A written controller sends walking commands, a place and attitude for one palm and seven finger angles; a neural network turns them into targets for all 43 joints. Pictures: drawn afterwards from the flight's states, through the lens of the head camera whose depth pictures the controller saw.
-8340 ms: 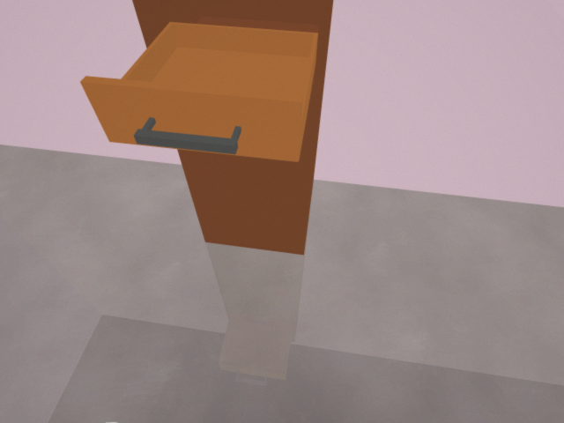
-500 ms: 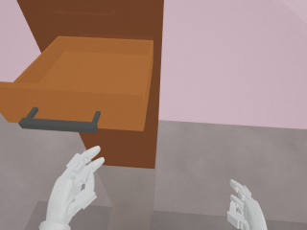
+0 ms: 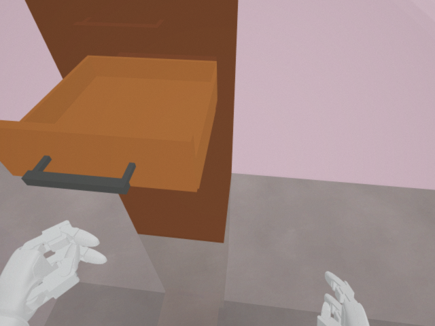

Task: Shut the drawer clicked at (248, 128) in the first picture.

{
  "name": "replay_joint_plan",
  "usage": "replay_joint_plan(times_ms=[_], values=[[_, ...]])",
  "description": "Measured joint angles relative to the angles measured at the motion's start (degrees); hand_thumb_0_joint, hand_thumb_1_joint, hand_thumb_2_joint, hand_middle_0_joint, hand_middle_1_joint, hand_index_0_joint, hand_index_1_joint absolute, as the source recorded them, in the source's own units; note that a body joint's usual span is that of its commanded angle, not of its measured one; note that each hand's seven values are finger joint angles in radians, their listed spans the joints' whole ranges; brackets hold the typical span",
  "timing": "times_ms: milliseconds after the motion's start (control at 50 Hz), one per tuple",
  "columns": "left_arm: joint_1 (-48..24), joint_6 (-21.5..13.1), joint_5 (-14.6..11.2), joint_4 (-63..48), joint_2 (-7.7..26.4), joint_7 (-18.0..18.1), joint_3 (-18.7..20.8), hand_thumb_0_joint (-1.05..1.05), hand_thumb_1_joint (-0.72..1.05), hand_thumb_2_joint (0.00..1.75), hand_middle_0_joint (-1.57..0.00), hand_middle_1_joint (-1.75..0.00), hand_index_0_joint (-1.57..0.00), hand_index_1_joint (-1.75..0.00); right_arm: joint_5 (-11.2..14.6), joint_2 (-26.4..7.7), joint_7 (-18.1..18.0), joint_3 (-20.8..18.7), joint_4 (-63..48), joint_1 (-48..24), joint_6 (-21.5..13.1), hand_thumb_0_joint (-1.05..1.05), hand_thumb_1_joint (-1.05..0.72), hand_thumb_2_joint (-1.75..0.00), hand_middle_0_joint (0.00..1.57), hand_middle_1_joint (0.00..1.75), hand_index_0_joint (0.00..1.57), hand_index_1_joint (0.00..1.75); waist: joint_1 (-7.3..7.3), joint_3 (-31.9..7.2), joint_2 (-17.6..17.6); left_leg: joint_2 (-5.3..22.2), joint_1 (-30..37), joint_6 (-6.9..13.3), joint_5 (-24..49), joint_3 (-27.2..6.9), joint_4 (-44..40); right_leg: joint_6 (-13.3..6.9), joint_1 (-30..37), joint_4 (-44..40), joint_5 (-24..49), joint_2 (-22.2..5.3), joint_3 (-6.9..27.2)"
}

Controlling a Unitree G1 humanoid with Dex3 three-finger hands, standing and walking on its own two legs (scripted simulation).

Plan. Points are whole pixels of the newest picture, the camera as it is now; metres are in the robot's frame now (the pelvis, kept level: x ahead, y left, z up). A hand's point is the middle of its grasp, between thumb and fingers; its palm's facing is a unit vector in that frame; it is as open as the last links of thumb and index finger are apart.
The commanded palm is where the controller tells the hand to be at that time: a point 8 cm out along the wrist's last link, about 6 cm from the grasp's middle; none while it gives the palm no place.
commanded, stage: raise the hand and make a fist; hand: left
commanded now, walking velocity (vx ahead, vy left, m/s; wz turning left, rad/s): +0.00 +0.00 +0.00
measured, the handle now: (81, 173) +0.34 +0.26 +0.13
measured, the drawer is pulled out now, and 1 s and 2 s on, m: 0.29 0.29 0.29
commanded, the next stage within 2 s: bring the fist close to the handle in 1.10 s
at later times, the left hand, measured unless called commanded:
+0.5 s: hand (24, 265) +0.16 +0.23 +0.18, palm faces -0.01 -0.99 -0.16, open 3.1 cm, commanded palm +0.11 +0.28 +0.20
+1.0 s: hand (7, 248) +0.16 +0.24 +0.21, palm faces +0.01 -0.98 -0.20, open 3.3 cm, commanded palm +0.11 +0.29 +0.23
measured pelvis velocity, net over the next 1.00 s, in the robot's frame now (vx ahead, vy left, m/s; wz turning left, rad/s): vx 0.00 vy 0.00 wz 0.01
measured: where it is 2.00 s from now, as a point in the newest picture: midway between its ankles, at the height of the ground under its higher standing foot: outside the picture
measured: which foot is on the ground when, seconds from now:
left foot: down 0.00-1.00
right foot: down 0.00-1.00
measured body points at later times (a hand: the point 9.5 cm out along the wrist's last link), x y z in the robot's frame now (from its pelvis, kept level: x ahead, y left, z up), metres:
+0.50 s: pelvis +0.00 +0.03 +0.02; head -0.04 +0.02 +0.47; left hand +0.15 +0.29 +0.19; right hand +0.24 -0.15 +0.00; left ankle +0.03 +0.13 -0.70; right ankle -0.01 -0.09 -0.70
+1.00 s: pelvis +0.00 +0.00 +0.03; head -0.06 -0.02 +0.48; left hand +0.16 +0.29 +0.23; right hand +0.20 -0.22 -0.01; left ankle +0.03 +0.13 -0.70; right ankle -0.01 -0.09 -0.70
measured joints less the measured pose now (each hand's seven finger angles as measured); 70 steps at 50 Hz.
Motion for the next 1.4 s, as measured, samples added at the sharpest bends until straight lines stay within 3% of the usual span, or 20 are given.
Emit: replay_joint_plan(times_ms=[140, 300, 520, 640, 780, 920, 1020, 1160, 1400], values=[[5.15, -0.94, -1.02, -6.22, -0.92, -0.75, -0.28, 0.01, 0.90, 0.90, -0.97, -1.13, -0.97, -1.13, 0.78, -3.21, 0.16, -2.03, 0.74, 1.52, -4.52, 0.02, -0.90, -0.90, 0.20, 0.30, 0.20, 0.30, 1.43, 0.53, -0.16, -0.78, 3.71, 1.19, 0.81, 0.91, -3.29, 1.03, 3.94, -4.13, 1.53, -0.67, 0.80], [4.58, 2.56, 1.83, -13.36, -1.05, 2.40, -3.33, 0.02, 0.90, 0.90, -1.13, -1.30, -1.13, -1.30, 0.71, -2.95, 0.15, -0.75, -0.39, -2.02, -7.87, 0.02, -0.90, -0.90, 0.20, 0.30, 0.20, 0.30, 3.23, 1.45, -0.60, -1.78, 7.51, 2.17, 1.58, 0.67, -5.37, 1.84, 8.50, -7.28, 2.75, -1.50, 0.46], [-1.19, 13.75, 1.31, -19.53, 1.41, 2.11, -0.69, 0.01, 0.89, 0.90, -1.33, -1.52, -1.34, -1.52, 0.72, -0.21, 1.07, 4.62, -1.80, -5.48, -6.63, 0.02, -0.90, -0.90, 0.20, 0.30, 0.21, 0.30, 5.12, 1.51, 0.16, -2.39, 13.81, 2.36, 4.04, 0.71, -10.72, 2.11, 14.90, -12.79, 5.33, -1.89, 0.40], [-4.29, 19.01, -0.18, -20.83, 3.44, 1.23, 2.69, 0.01, 0.89, 0.90, -1.38, -1.57, -1.38, -1.57, 1.06, -0.87, 0.77, 5.83, -1.08, -5.15, -5.29, 0.02, -0.90, -0.89, 0.20, 0.30, 0.21, 0.30, 5.70, 1.90, 0.43, -2.34, 15.91, 2.00, 5.48, 0.48, -13.09, 1.76, 16.82, -14.67, 6.40, -1.74, 0.16], [-8.51, 22.78, -2.54, -18.78, 6.30, -0.47, 7.62, 0.01, 0.89, 0.90, -1.40, -1.59, -1.40, -1.59, 1.88, -2.79, -0.28, 5.46, 0.58, -4.27, -4.18, 0.02, -0.90, -0.89, 0.20, 0.30, 0.21, 0.30, 5.55, 2.21, 0.96, -1.76, 17.54, 1.23, 6.69, 0.11, -14.95, 1.01, 18.28, -16.14, 7.28, -1.07, -0.16], [-8.15, 23.94, -2.88, -15.82, 5.87, -1.27, 7.94, 0.01, 0.89, 0.90, -1.40, -1.60, -1.41, -1.59, 2.18, -4.64, -0.58, 4.10, 0.94, -3.35, -4.22, 0.02, -0.90, -0.90, 0.20, 0.30, 0.21, 0.30, 4.27, 2.63, 1.56, -0.76, 17.72, 0.44, 7.00, 0.15, -15.32, 0.27, 18.23, -16.44, 7.63, -0.07, -0.01], [-6.43, 21.80, -3.33, -15.88, 6.85, -0.97, 8.95, 0.01, 0.89, 0.90, -1.40, -1.60, -1.41, -1.59, 2.02, -5.18, -1.03, 3.27, 1.22, -2.22, -5.26, 0.02, -0.90, -0.90, 0.20, 0.30, 0.20, 0.30, 3.70, 2.61, 1.56, -0.02, 17.86, -0.10, 6.56, 0.16, -15.04, -0.23, 18.38, -16.45, 7.40, 0.67, 0.09], [-6.87, 20.18, -4.10, -13.24, 6.90, -1.66, 11.13, 0.01, 0.89, 0.90, -1.40, -1.60, -1.41, -1.59, 2.38, -5.77, -1.37, 2.80, 1.81, -1.22, -6.35, 0.02, -0.90, -0.90, 0.20, 0.30, 0.20, 0.30, 3.78, 2.14, 2.21, 0.29, 17.86, -0.39, 5.86, 0.11, -14.74, -0.35, 18.46, -16.38, 6.85, 0.99, 0.11], [-5.11, 18.61, -3.54, -12.08, 4.26, -2.52, 8.46, 0.01, 0.89, 0.90, -1.40, -1.60, -1.41, -1.59, 1.63, -4.51, -0.91, 2.97, 1.44, -2.13, -7.36, 0.02, -0.90, -0.90, 0.20, 0.30, 0.20, 0.30, 3.92, 1.65, 1.68, -0.52, 17.48, 0.07, 4.89, 0.51, -14.58, 0.13, 17.74, -15.50, 5.57, 0.14, 0.46]])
